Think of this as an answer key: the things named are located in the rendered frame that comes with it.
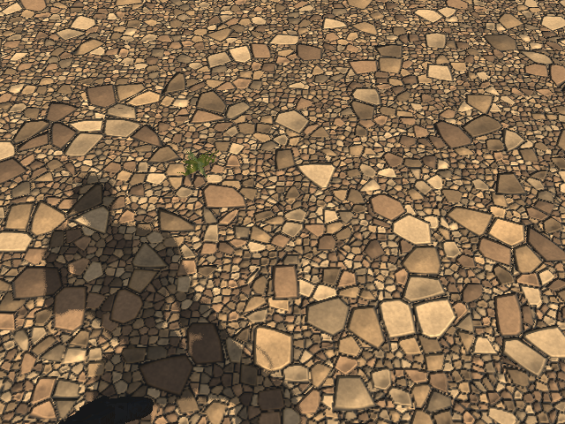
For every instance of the left robot hand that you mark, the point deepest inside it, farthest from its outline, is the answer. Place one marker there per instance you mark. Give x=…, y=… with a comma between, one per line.
x=112, y=411

